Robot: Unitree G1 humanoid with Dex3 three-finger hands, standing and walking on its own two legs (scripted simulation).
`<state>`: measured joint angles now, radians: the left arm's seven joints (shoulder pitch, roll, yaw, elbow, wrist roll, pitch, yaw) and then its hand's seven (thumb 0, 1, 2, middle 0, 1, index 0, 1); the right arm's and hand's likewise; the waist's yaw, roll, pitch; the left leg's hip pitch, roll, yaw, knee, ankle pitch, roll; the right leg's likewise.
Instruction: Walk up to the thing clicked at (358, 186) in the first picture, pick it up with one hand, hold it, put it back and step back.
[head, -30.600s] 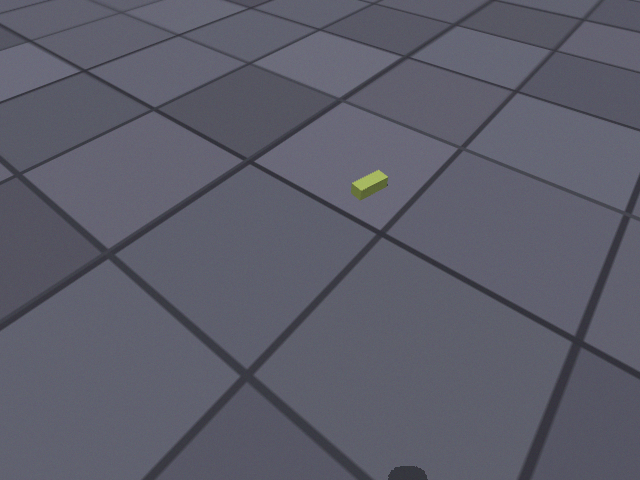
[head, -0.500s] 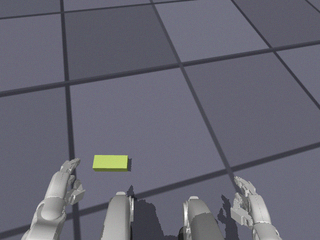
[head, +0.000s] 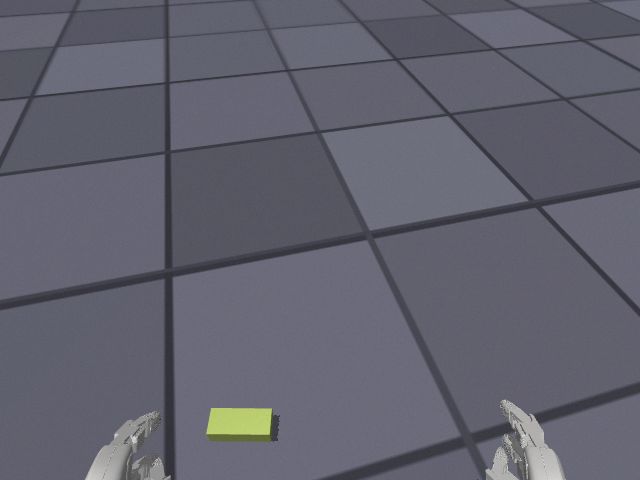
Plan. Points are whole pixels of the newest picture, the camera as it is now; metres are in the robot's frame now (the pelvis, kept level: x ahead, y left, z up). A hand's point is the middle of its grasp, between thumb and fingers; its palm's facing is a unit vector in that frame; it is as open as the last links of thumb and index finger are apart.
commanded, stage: home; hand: left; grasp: from above
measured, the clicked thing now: (241, 424) +0.43 +0.21 -0.68
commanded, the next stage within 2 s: stand in 1.92 s
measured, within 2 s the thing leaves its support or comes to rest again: neither
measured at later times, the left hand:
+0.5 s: hand out of the picture +0.15 +0.17 -0.04, palm faces +0.05 -0.98 -0.21, open 7.4 cm
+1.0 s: hand out of the picture +0.15 +0.17 -0.04, palm faces +0.04 -0.98 -0.21, open 7.4 cm
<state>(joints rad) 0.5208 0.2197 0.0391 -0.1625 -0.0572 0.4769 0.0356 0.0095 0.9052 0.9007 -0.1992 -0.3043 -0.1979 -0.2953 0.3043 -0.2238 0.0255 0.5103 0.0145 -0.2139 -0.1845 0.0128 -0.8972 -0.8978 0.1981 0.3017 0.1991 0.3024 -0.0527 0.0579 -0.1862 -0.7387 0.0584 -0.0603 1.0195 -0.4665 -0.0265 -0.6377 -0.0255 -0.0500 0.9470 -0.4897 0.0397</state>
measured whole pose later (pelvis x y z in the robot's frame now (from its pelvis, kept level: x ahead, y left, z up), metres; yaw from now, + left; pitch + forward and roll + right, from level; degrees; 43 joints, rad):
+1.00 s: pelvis -0.01 +0.00 +0.00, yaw +0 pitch +9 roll -3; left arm 0.50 0.23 0.03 -0.13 -0.05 0.46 0.02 0.01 0.91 0.90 -0.20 -0.30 -0.20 -0.29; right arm 0.29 -0.22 0.03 0.55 0.00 -0.26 -0.19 0.01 -0.89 -0.90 0.20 0.30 0.20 0.30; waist -0.04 0.05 -0.15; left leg -0.72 0.06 -0.06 1.01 -0.45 -0.03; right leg -0.62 -0.02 -0.05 0.95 -0.49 0.03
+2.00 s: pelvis +0.00 -0.01 +0.00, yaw +0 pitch +10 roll -2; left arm 0.51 0.23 0.03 -0.14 -0.05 0.46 0.02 0.01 0.91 0.90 -0.20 -0.30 -0.20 -0.29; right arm 0.29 -0.22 0.02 0.53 0.01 -0.24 -0.18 0.01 -0.89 -0.90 0.20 0.30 0.20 0.30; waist -0.04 0.05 -0.16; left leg -0.73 0.06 -0.06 1.02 -0.47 -0.04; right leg -0.64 -0.02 -0.05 0.97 -0.50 0.03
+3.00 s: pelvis -0.01 +0.00 +0.06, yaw +2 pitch -4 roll -1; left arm 0.18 0.31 0.03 1.15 0.04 0.00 0.02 0.00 0.91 0.90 -0.20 -0.30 -0.20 -0.30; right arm 0.15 -0.31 -0.03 1.11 -0.02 0.01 -0.01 0.01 -0.90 -0.90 0.20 0.30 0.20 0.30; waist 0.01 0.02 0.07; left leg -0.17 0.02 -0.04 0.42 -0.18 -0.02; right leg -0.09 -0.05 -0.05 0.39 -0.22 0.04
